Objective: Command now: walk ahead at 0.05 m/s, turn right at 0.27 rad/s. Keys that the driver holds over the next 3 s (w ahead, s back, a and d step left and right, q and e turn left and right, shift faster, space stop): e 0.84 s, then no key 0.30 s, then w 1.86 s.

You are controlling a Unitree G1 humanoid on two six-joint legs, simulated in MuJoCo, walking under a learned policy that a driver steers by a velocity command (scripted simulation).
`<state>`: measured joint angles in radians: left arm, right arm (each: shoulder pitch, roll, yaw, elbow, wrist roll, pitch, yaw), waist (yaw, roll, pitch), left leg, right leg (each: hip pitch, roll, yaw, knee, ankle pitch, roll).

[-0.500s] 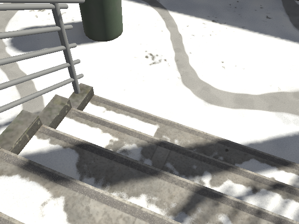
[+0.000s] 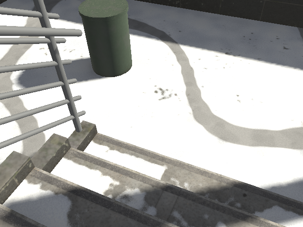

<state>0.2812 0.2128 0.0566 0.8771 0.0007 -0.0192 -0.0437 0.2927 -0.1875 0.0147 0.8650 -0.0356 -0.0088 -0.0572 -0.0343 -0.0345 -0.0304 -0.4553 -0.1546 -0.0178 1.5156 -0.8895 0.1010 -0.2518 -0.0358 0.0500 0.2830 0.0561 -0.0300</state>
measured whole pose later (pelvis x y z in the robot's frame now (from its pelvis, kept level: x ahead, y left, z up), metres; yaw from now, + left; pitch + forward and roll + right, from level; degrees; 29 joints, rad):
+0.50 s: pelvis -0.03 +0.04 -0.02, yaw -14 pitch -1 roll +1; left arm 0.31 0.29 0.07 0.72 0.01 0.04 0.07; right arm 0.01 -0.16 0.05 0.50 -0.04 0.09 -0.02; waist 0.09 0.03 -0.03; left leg -0.70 -0.08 0.06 1.77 -0.82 0.03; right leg -0.33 0.08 0.26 0.27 0.07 -0.03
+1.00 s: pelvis -0.07 +0.05 +0.11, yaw -30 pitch +0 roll -2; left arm 0.16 0.27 0.07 0.74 0.02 0.12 0.00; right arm 0.33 -0.24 -0.01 0.69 -0.05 0.02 -0.04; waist -0.04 -0.04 0.00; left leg -0.34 0.11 0.18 0.92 -0.58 0.03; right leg -0.62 0.06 0.04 1.31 -0.30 0.04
